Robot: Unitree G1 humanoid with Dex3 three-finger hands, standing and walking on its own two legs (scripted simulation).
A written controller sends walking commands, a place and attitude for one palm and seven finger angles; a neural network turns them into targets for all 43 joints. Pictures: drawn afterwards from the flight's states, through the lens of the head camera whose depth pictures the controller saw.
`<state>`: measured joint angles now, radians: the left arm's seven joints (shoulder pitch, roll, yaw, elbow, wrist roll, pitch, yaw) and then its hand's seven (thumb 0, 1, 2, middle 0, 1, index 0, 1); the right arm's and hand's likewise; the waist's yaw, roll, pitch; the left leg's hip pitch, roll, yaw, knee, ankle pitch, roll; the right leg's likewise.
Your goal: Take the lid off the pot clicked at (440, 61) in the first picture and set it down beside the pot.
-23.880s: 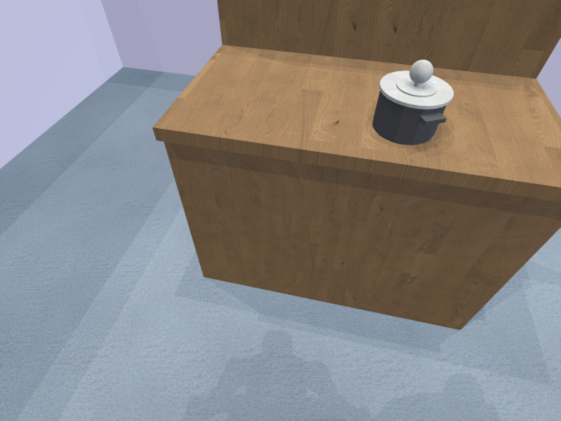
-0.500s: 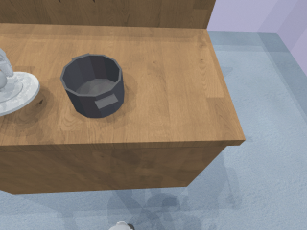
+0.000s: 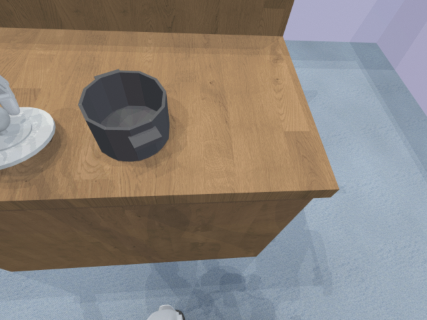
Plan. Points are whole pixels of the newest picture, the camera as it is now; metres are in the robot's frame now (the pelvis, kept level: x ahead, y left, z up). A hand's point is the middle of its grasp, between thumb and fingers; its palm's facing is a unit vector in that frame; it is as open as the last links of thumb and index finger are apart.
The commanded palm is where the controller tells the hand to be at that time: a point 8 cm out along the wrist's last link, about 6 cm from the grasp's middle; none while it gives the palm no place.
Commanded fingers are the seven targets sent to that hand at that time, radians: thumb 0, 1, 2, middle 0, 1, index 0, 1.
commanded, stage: lower the lid onto the table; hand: left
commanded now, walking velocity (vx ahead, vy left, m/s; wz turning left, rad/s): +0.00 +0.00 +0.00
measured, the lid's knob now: out of the picture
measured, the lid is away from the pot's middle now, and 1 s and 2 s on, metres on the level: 0.22 0.24 0.24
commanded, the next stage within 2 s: open the fingers wide in 0.22 s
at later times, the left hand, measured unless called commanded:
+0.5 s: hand out of the picture +0.42 +0.37 +0.09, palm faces -0.43 -0.17 -0.88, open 7.9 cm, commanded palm +0.45 +0.38 +0.17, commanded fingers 0.00 0.52 0.81 -0.67 -1.04 -0.67 -1.04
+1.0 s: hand out of the picture +0.41 +0.38 +0.10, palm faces -0.43 -0.12 -0.89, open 8.9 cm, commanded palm +0.45 +0.37 +0.17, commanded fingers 0.00 0.09 0.65 -0.39 -0.91 -0.39 -0.91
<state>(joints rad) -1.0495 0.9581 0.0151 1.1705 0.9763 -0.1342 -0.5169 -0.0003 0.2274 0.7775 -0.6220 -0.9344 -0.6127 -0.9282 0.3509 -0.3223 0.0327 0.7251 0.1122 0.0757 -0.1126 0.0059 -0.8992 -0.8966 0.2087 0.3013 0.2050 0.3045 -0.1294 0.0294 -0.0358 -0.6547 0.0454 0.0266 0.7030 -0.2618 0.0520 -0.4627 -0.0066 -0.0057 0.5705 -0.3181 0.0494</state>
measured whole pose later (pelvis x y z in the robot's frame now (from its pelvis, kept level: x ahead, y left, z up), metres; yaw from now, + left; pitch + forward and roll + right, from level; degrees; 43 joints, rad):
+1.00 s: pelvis -0.02 +0.01 -0.01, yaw +0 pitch +12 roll -5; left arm -0.95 0.91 0.00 1.06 0.97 -0.19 -0.44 0.00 0.20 0.67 -0.49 -0.95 -0.49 -0.96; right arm 0.31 -0.31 0.03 0.69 0.11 0.11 -0.11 0.01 -0.90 -0.90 0.21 0.30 0.21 0.30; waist -0.10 0.02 -0.05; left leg -0.69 0.03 0.03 0.73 -0.25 0.07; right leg -0.50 -0.02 0.00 0.62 -0.32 0.02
